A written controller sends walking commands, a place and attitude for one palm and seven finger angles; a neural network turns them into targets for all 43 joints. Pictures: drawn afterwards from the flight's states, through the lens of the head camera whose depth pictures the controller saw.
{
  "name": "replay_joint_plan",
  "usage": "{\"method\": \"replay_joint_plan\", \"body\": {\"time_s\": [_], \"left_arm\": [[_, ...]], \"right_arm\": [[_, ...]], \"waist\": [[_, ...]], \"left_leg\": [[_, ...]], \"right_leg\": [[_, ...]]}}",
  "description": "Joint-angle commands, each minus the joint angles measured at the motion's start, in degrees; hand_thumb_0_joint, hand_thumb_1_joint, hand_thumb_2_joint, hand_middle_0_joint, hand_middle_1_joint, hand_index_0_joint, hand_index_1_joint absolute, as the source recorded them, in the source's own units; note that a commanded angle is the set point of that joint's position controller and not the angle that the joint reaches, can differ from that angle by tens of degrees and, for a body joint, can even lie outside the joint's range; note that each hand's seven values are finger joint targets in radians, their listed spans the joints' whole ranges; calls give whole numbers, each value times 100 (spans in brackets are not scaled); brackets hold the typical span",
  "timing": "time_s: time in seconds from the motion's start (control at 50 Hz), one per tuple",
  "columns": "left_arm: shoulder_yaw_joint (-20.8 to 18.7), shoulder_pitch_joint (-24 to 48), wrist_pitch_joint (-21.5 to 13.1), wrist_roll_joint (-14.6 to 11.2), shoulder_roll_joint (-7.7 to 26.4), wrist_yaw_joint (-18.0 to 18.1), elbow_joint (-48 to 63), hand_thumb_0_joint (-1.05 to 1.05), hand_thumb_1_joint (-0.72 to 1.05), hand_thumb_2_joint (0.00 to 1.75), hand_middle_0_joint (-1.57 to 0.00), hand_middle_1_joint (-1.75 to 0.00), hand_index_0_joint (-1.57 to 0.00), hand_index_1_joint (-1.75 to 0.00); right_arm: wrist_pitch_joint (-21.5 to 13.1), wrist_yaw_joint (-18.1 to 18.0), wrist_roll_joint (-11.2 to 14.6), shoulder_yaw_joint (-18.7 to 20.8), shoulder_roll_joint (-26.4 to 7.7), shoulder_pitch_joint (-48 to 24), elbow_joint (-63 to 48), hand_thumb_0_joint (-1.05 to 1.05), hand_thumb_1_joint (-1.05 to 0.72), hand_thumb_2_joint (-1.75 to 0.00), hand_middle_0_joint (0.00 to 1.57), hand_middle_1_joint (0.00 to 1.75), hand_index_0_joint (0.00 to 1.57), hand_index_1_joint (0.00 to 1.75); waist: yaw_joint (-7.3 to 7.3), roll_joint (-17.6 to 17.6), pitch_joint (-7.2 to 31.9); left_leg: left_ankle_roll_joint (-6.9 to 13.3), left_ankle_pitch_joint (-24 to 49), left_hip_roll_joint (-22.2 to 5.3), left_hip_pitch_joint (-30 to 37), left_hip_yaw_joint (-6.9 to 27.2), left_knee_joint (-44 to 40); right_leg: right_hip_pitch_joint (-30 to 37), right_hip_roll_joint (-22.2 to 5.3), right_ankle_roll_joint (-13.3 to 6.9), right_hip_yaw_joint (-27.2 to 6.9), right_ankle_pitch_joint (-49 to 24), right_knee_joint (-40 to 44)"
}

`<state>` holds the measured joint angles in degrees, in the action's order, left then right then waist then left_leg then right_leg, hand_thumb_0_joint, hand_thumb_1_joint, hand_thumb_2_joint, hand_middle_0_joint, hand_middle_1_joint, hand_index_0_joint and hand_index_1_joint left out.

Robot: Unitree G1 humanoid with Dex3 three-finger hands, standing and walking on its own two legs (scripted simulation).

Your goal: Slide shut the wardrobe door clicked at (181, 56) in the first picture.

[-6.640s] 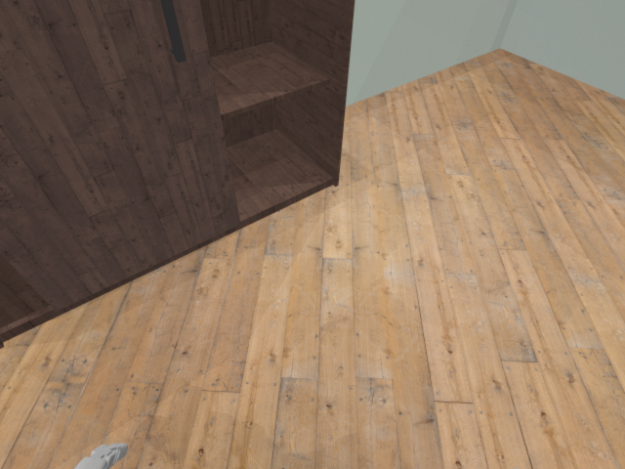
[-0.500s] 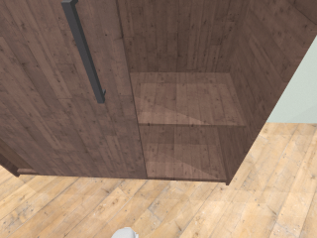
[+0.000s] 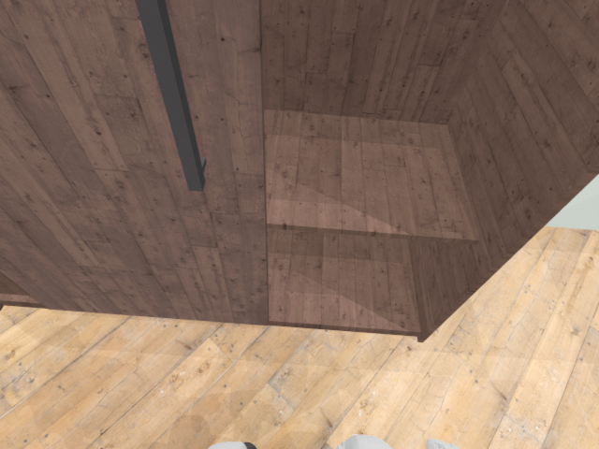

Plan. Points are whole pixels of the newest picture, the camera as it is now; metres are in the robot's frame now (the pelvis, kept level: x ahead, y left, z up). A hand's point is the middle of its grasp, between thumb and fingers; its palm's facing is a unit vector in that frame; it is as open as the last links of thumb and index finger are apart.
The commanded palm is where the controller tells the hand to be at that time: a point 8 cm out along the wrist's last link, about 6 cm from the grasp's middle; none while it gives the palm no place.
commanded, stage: come to a stop and stand still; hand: left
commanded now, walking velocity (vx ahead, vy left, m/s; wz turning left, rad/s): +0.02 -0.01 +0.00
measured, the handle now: (179, 91) +0.50 +0.21 +0.18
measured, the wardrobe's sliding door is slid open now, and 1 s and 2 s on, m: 0.52 0.52 0.52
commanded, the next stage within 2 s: look again from close up in 1.52 s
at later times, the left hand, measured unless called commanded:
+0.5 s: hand out of the picture +0.01 +0.10 -0.17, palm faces +0.06 -0.98 -0.21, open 7.2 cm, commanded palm none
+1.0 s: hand out of the picture -0.08 +0.09 -0.18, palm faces +0.05 -0.98 -0.17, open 7.3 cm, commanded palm none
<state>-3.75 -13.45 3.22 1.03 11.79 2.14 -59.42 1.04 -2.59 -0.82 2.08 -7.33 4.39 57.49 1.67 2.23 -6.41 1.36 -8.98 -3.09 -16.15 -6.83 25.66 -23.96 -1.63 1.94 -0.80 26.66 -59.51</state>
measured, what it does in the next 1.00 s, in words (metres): steps on the spot: right foot, then left foot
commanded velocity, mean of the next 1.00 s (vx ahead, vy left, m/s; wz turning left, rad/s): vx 0.00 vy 0.00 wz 0.00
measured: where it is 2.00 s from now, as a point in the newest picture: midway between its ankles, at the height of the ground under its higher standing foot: outside the picture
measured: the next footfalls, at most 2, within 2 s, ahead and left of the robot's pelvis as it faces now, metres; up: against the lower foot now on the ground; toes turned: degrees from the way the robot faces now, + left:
right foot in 0.18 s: +0.00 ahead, -0.17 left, +0.00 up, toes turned -2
left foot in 0.44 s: -0.02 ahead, +0.07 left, +0.00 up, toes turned +2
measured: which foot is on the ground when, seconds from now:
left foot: down 0.00-0.18, up 0.20-0.42, down 0.44-1.00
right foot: up 0.00-0.16, down 0.18-1.00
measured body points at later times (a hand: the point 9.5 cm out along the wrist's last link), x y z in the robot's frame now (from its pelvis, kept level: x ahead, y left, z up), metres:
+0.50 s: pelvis -0.04 -0.08 +0.00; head -0.02 -0.08 +0.45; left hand +0.00 +0.15 -0.16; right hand -0.06 -0.30 -0.16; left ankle -0.06 +0.07 -0.74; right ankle -0.04 -0.17 -0.74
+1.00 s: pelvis -0.05 -0.06 +0.00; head -0.04 -0.07 +0.45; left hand -0.08 +0.14 -0.16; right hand -0.05 -0.29 -0.17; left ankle -0.06 +0.06 -0.74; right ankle -0.04 -0.17 -0.74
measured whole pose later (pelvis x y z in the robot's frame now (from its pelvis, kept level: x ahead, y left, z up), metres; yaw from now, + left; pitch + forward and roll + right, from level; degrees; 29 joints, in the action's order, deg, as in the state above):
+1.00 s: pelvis -0.05 -0.06 +0.00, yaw +1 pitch -1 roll -2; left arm 0.2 -19.2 -1.6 1.2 5.7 2.3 -64.9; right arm 0.0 -1.2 -0.9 1.0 -9.3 17.2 61.4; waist -0.4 -2.5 -2.1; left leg -1.0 -16.9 -2.8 -12.8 0.8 30.7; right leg -12.8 1.8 -2.0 4.3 13.1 -26.5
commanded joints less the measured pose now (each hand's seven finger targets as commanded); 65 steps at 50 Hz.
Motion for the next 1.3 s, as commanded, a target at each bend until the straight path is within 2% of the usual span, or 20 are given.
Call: {"method": "replay_joint_plan", "body": {"time_s": [0.0, 0.06, 0.1, 0.12, 0.16, 0.18, 0.2, 0.28, 0.36, 0.4, 0.46, 0.5, 0.74, 0.84, 0.86, 0.88, 0.9, 0.94, 1.08, 1.28], "left_arm": [[-66, -655, 38, -6, 182, -49, 267, 0, 90, 90, -20, -30, -20, -30], [-10, -552, -43, -7, 161, -58, 336, 0, 90, 90, -20, -30, -20, -30], [10, -851, -115, -3, 227, -49, 219, 0, 90, 90, -20, -30, -20, -30], [9, -938, -161, 32, 359, -41, 159, 0, 90, 90, -20, -30, -20, -30], [-17, -345, -265, 75, 1104, -10, 402, 0, 90, 90, -20, -30, -20, -30], [19, -115, -261, 59, 1127, -17, 502, 0, 90, 90, -20, -30, -20, -30], [2, 140, -290, 62, 1022, -4, 517, 0, 90, 90, -20, -30, -20, -30], [63, 324, -313, 13, 702, -24, 430, 0, 90, 90, -20, -30, -20, -30], [81, -101, -364, -41, 601, -12, 170, 0, 90, 90, -20, -30, -20, -30], [141, -222, -387, -115, 392, -11, 21, 0, 90, 90, -20, -30, -20, -30], [167, -272, -406, -132, 253, -20, -86, 0, 90, 90, -20, -30, -20, -30], [155, -244, -383, -128, 335, -15, -218, 0, 90, 90, -20, -30, -20, -30], [202, -482, -379, -73, 237, -19, -415, 0, 90, 90, -20, -30, -20, -30], [207, -645, -416, -77, 165, -14, -448, 0, 90, 90, -20, -30, -20, -30], [236, -1186, -631, 38, 277, 222, -580, 0, 90, 90, -20, -30, -20, -30], [197, -1011, -669, 21, 562, 181, -326, 0, 90, 90, -20, -30, -20, -30], [228, -754, -658, 18, 460, 125, -229, 0, 90, 90, -20, -30, -20, -30], [221, -564, -626, 10, 383, 78, -167, 0, 90, 90, -20, -30, -20, -30], [305, -732, -524, -32, 63, -14, -256, 0, 90, 90, -20, -30, -20, -30], [290, -651, -455, -33, 125, -13, -237, 0, 90, 90, -20, -30, -20, -30]], "right_arm": [[-13, -26, -47, 276, -1121, 399, -183, 0, -90, -90, 20, 30, 20, 30], [24, 43, -91, 301, -1199, 445, -175, 0, -90, -90, 20, 30, 20, 30], [55, 92, -59, 316, -1219, 490, -160, 0, -90, -90, 20, 30, 20, 30], [74, 123, -24, 302, -1094, 627, -144, 0, -90, -90, 20, 30, 20, 30], [124, 189, 42, 161, -516, 694, -304, 0, -90, -90, 20, 30, 20, 30], [162, 207, 19, 183, -668, 511, -337, 0, -90, -90, 20, 30, 20, 30], [193, 219, -4, 200, -675, 509, -310, 0, -90, -90, 20, 30, 20, 30], [109, 198, 16, 134, -614, 1156, 149, 0, -90, -90, 20, 30, 20, 30], [0, 120, 27, 29, -516, 1269, 297, 0, -90, -90, 20, 30, 20, 30], [-125, 69, 19, -39, -554, 1459, 472, 0, -90, -90, 20, 30, 20, 30], [-174, -6, 1, -74, -708, 1425, 569, 0, -90, -90, 20, 30, 20, 30], [-193, -5, 15, -104, -563, 1402, 673, 0, -90, -90, 20, 30, 20, 30], [-58, 24, 7, -106, -438, 1693, 732, 0, -90, -90, 20, 30, 20, 30], [-111, 15, 14, -126, -423, 1720, 706, 0, -90, -90, 20, 30, 20, 30], [-255, 110, 28, -107, -657, 963, 338, 0, -90, -90, 20, 30, 20, 30], [-169, 114, 40, -106, -336, 1405, 89, 0, -90, -90, 20, 30, 20, 30], [-167, 120, 25, -94, -330, 1488, 143, 0, -90, -90, 20, 30, 20, 30], [-214, 162, -10, -141, -310, 1934, 218, 0, -90, -90, 20, 30, 20, 30], [-340, 86, -4, -199, -574, 1746, 144, 0, -90, -90, 20, 30, 20, 30], [-374, 59, -5, -239, -638, 1782, 357, 0, -90, -90, 20, 30, 20, 30]], "waist": [[-103, -1294, 1063], [-138, -1563, 821], [-2, -1286, 915], [13, -733, 910], [-159, 1308, 392], [-88, 950, 346], [-161, 1238, 166], [-347, 786, 142], [-202, 372, 345], [-179, -256, 536], [-81, -322, 683], [-57, -885, 757], [-189, 61, -87], [-174, -156, 152], [134, 2, -64], [-269, -99, 628], [-325, -441, 518], [-441, -572, 716], [-154, -471, 180], [-104, -364, 132]], "left_leg": [[809, 1723, -1418, 545, 1004, -771], [732, 403, -1403, 188, 1287, -902], [462, -408, -1170, -102, 1167, -616], [219, -767, -817, -348, 908, -256], [-288, -1830, 97, -757, 332, 1099], [-237, -1996, 49, -390, 636, 1647], [-178, -1872, -5, -436, 801, 1877], [-199, -1183, 74, -265, 654, 1947], [-264, -835, 44, 233, 649, 321], [-151, 528, -196, 801, 1081, -458], [-97, 789, -416, 636, 1105, -439], [-103, 868, -390, 644, 1044, -583], [-123, -531, -117, 497, 865, -653], [-108, -305, -156, 576, 890, -665], [-280, -555, -123, -103, 536, 673], [-181, -1280, -20, 81, 806, 895], [-157, -1209, -7, 264, 721, 784], [-97, -473, -2, 599, 751, 246], [103, -231, -290, -188, 1205, -516], [140, 17, -255, -59, 1165, -666]], "right_leg": [[248, -84, -3, 44, -144, 491], [716, -90, -111, 230, -18, 1688], [1421, -16, -134, 376, -857, 2921], [1776, -50, -127, 325, -1343, 3619], [782, -1631, -728, -1563, -1151, 4783], [146, -1783, -1064, -1566, -665, 4927], [-91, -1532, -1074, -1468, -366, 4971], [408, -952, -913, -615, -1231, 4547], [1028, -951, -874, -656, -1955, 4175], [1002, -582, -572, -488, -2105, 3860], [1490, -356, -404, -377, -2354, 3910], [1757, -385, -392, -202, -2459, 3817], [1000, -396, -365, -494, -546, 4653], [1159, -398, -381, -438, -955, 4533], [1316, -844, -31, -768, -4035, 4185], [1396, -1265, -447, -1133, -3170, 4229], [1012, -1123, -710, -902, -2064, 4329], [790, -650, -668, -398, -973, 3994], [1199, -271, -457, -89, -1408, 3464], [1314, -320, -386, -29, -1689, 3354]]}}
